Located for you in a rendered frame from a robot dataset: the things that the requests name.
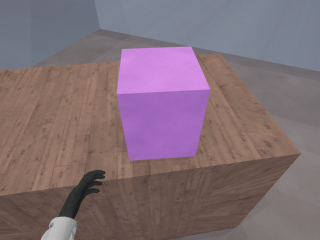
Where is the robot left hand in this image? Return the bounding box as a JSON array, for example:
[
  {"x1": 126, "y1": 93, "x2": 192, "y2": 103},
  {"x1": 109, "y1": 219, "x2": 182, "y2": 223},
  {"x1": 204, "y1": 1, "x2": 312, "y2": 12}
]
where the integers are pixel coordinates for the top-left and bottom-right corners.
[{"x1": 58, "y1": 170, "x2": 106, "y2": 219}]

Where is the carton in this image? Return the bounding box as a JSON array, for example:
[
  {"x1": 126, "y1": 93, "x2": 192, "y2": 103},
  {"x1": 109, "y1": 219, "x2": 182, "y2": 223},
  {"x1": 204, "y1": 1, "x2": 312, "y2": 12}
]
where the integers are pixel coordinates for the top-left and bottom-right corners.
[{"x1": 116, "y1": 46, "x2": 211, "y2": 161}]

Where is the pedestal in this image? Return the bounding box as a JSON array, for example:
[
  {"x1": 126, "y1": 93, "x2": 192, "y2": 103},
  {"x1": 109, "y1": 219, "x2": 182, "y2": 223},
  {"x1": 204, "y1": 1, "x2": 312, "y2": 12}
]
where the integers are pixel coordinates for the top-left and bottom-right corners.
[{"x1": 0, "y1": 53, "x2": 301, "y2": 240}]

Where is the robot left forearm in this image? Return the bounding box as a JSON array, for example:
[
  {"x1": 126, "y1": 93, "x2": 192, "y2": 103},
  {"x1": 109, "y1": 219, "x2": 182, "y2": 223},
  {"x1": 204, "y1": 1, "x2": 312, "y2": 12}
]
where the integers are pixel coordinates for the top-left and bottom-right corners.
[{"x1": 41, "y1": 216, "x2": 78, "y2": 240}]

